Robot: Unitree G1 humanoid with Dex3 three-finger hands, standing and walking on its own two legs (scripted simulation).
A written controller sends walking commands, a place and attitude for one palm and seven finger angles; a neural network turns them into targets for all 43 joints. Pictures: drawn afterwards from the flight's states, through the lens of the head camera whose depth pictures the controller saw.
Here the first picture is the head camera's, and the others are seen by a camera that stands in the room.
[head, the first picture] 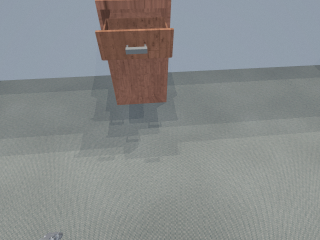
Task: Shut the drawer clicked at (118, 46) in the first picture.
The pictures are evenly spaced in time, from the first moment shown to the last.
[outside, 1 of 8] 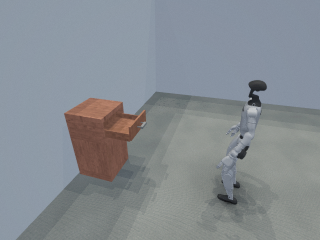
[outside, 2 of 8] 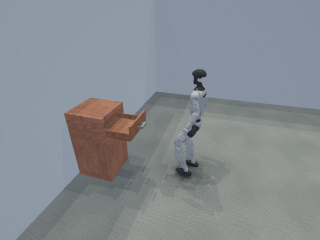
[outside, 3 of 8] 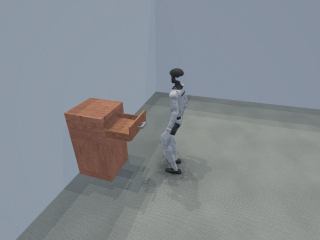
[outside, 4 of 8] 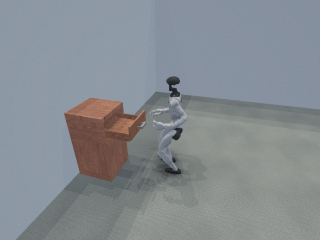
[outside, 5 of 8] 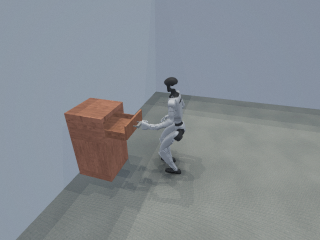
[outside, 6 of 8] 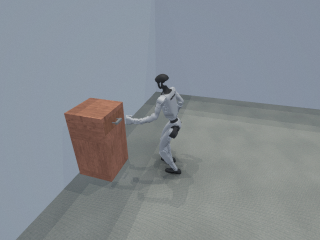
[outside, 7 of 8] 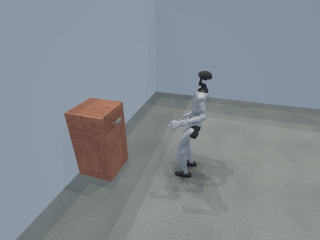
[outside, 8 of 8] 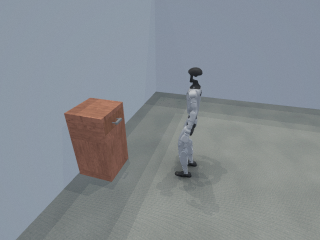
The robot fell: no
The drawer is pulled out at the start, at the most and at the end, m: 0.30 0.30 0.00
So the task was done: yes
